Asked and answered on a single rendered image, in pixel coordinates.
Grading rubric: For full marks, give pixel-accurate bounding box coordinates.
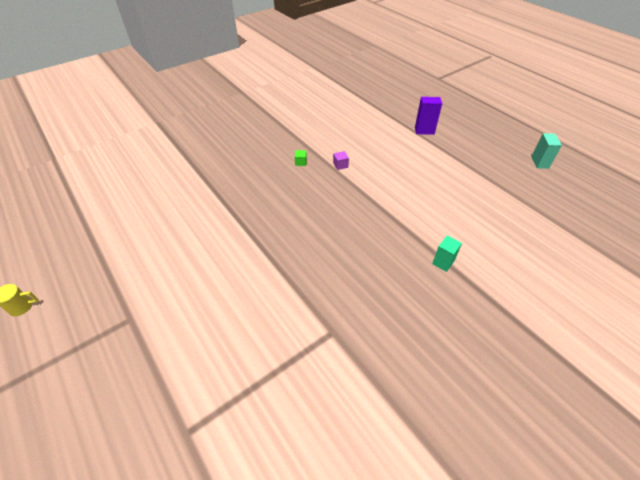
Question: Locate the bookshelf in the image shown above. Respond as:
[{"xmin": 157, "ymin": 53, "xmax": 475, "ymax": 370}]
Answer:
[{"xmin": 274, "ymin": 0, "xmax": 356, "ymax": 20}]

